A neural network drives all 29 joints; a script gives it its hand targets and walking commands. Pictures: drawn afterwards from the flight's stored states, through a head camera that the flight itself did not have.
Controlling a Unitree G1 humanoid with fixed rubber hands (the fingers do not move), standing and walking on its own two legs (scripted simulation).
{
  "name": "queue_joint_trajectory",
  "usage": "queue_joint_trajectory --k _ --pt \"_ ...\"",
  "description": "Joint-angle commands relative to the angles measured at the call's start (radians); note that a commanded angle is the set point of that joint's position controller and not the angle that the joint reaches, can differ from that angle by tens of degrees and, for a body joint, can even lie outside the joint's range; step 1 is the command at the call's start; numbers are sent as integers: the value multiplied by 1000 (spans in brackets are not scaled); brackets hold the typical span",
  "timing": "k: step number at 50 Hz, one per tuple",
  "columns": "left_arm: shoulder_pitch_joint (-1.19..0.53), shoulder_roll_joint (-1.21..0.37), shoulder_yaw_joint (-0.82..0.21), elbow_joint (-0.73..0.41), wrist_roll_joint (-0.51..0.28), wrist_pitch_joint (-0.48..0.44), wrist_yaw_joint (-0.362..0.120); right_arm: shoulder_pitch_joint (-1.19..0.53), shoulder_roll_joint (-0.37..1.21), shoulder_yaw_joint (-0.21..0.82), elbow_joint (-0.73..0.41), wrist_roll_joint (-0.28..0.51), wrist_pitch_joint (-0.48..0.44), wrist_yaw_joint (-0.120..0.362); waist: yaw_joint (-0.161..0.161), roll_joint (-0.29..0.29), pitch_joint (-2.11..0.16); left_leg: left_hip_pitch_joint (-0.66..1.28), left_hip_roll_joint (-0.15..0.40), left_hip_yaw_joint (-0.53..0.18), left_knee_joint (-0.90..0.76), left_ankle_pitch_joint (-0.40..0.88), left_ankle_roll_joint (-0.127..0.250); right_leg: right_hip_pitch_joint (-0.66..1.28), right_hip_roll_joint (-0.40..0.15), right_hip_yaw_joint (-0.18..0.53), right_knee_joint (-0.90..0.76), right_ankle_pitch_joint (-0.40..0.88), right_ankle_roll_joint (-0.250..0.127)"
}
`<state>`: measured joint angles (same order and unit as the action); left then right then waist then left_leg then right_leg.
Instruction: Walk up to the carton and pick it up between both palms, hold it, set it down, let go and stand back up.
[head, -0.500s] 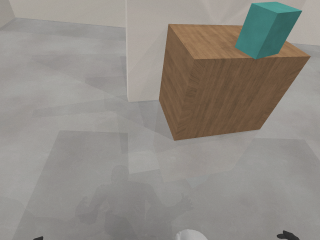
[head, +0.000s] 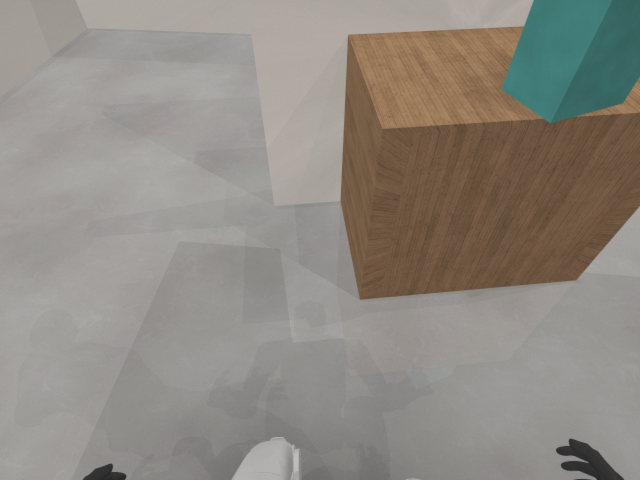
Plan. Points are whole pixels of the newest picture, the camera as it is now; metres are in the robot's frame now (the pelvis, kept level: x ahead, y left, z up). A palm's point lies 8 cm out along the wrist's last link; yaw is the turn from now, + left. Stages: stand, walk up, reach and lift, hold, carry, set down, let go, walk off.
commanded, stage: walk up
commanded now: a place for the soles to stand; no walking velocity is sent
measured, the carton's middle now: (586, 43) +0.99 -0.53 +0.10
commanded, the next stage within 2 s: none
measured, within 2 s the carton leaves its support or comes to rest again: neither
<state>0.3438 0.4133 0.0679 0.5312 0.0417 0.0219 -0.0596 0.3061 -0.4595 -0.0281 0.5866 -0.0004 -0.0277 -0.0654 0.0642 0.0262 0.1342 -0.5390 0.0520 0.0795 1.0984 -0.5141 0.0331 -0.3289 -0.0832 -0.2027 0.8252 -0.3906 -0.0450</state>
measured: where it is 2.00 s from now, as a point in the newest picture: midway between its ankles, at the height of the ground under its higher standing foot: (550, 413)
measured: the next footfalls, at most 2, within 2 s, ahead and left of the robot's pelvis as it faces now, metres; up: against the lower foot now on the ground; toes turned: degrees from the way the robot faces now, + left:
left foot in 0.08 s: +0.18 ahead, +0.08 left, +0.00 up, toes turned +8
right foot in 0.42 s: +0.26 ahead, -0.33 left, +0.00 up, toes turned -8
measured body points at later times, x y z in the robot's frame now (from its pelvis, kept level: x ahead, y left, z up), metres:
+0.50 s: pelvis +0.13 -0.19 -0.03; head +0.11 -0.18 +0.42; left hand +0.29 +0.14 -0.07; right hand +0.20 -0.56 -0.07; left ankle +0.14 +0.01 -0.66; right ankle +0.22 -0.33 -0.70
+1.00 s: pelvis +0.23 -0.31 -0.01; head +0.24 -0.28 +0.44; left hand +0.39 +0.01 -0.08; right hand +0.29 -0.67 -0.04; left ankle +0.25 -0.15 -0.70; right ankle +0.33 -0.48 -0.65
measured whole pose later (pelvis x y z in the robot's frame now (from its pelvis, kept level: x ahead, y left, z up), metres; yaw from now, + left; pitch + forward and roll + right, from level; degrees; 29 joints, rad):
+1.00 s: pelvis +0.23 -0.31 -0.01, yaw -1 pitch -7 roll +2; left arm 0.26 0.50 0.13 0.51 0.04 0.11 -0.12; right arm 0.44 -0.52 -0.04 0.57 -0.04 -0.08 -0.12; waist -0.02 -0.12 0.12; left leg -0.29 0.13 0.12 0.84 -0.43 -0.03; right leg -0.60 -0.13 0.07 1.15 -0.42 -0.02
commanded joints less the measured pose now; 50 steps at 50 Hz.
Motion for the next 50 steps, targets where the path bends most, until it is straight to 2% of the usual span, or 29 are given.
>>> queue_joint_trajectory --k 1,2,3,4,5,6,7,11,16,18,20,21,22,23,25,27,30,32,34,35,36,37,38,40,42,45,47,49,50 --pt "-180 204 74 -136 3 -14 0 205 -167 -87 -16 -3 -24 -13 -107 -196 -165 415 -14 46 -321 298 34 -163 -190 203 -283 77 -164" --pt "-196 168 70 -141 9 -13 -4 283 -185 -96 4 -1 -22 -17 -158 -139 -181 579 20 -53 -382 343 25 -269 -147 172 -160 -19 -104" --pt "-163 146 67 -138 9 -5 -8 286 -241 -124 7 -14 -15 -22 -164 -45 -153 694 42 -129 -442 182 52 -415 -66 113 -7 -137 -48" --pt "-115 131 71 -153 8 5 -11 310 -340 -148 -17 -42 -16 -44 -188 191 -165 683 266 -521 -676 -160 138 -516 20 58 272 -251 -14" --pt "-133 244 94 -158 26 28 -11 285 -342 -145 -66 -42 -17 -65 -188 97 -175 594 421 -862 -848 -450 182 -548 24 208 431 -273 16" --pt "-150 281 107 -187 23 48 -18 218 -349 -138 -82 -45 -28 -78 -160 26 -87 501 462 -831 -881 -509 256 -562 -30 247 516 -232 28" --pt "-153 277 107 -172 27 52 -31 176 -348 -133 -101 -41 -47 -88 -134 -28 -34 466 477 -804 -859 -471 264 -594 -70 289 537 -196 39" --pt "-92 255 111 -138 12 49 -44 19 -317 -119 -107 -27 -69 -70 -69 62 -13 227 382 -469 -796 -292 231 -423 -102 316 474 -98 55" --pt "-110 253 109 -167 -13 36 -65 -16 -381 -139 -108 -44 -68 -56 -55 129 -16 125 324 -329 -719 -323 175 -307 -101 256 277 -5 28" --pt "-4 250 115 -148 -23 36 -62 -114 -391 -140 -122 -42 -56 -50 34 149 -53 -65 278 -199 -635 -334 127 17 -81 181 145 51 21" --pt "228 291 135 -45 -12 27 -55 -82 -271 -102 -112 -46 -33 -43 135 -164 -99 -295 111 -28 -220 -412 55 329 45 148 -41 -19 -1" --pt "281 336 143 -51 -15 20 -41 -98 -165 -70 -150 -35 -20 -31 158 -344 -68 -341 -28 68 141 -279 25 239 -90 399 -296 -345 -77" --pt "144 368 125 -125 -20 4 -25 -64 -143 -63 -186 13 -14 -32 91 -323 -70 -380 -49 -139 241 -106 -12 191 -257 763 -568 -488 -138" --pt "65 394 137 -158 -34 -3 -9 -25 -242 -90 -179 37 -14 -41 50 -287 -76 -364 -29 -177 285 -59 -8 180 -332 885 -654 -558 -192" --pt "-18 396 134 -165 -22 -6 9 46 -290 -103 -133 17 -16 -40 -24 -227 -49 -273 25 -184 266 12 -14 108 -346 802 -596 -550 -212" --pt "-90 344 126 -157 -28 7 17 83 -302 -110 -81 7 -17 -33 -46 -218 -23 -108 63 -140 158 21 -22 -63 -335 602 -519 -473 -230" --pt "-79 291 100 -139 -18 8 13 114 -274 -108 -59 7 -4 -31 -42 -202 11 18 19 -86 44 47 1 -103 -251 457 -487 -320 -165" --pt "-135 293 97 -145 -7 15 7 129 -238 -93 -48 20 -8 -31 -69 -239 -25 155 21 -38 -164 113 10 -109 -220 325 -447 -214 -166" --pt "-191 243 84 -154 -2 24 1 254 -231 -94 9 20 -20 -33 -111 -175 -61 381 -13 10 -397 218 28 -194 -123 229 -263 -182 -108" --pt "-180 192 72 -142 8 30 -9 287 -250 -116 10 -13 -24 -33 -156 -92 -93 556 11 -72 -426 164 44 -333 -80 168 -124 -235 -76" --pt "-154 153 64 -147 -3 33 -8 302 -329 -137 -3 -24 -21 -44 -177 139 -78 589 161 -370 -643 -126 101 -458 -3 94 124 -248 -20" --pt "-154 200 83 -177 4 49 -8 323 -377 -143 -29 -40 -21 -67 -179 161 -40 487 370 -779 -835 -349 132 -542 50 192 335 -219 5" --pt "-204 279 108 -209 9 65 -16 298 -356 -142 -54 -52 -27 -82 -164 98 -15 425 431 -868 -901 -463 202 -554 17 297 415 -251 16" --pt "-166 283 114 -202 4 47 -32 182 -356 -139 -70 -41 -55 -83 -117 3 5 435 409 -721 -808 -315 261 -565 -40 332 440 -151 28" --pt "-121 272 119 -151 11 46 -36 148 -333 -122 -86 -26 -66 -77 -96 -22 -37 367 368 -551 -758 -206 203 -463 -27 361 437 -93 34" --pt "-151 247 118 -174 17 58 -47 85 -336 -116 -113 -38 -83 -72 -87 83 -63 299 358 -436 -717 -132 235 -435 -79 343 445 -56 31" --pt "-144 229 112 -169 -10 54 -52 79 -352 -120 -115 -34 -83 -69 -72 106 -19 199 326 -329 -679 18 202 -345 -71 304 382 -31 24" --pt "-189 239 112 -181 -8 50 -65 77 -376 -133 -123 -43 -74 -70 -97 126 -27 188 287 -241 -678 -81 165 -278 -76 231 245 -20 15" --pt "-138 232 114 -169 -19 51 -66 53 -383 -136 -126 -41 -64 -60 -69 212 -30 133 290 -234 -699 -197 158 -176 -85 218 192 -4 3"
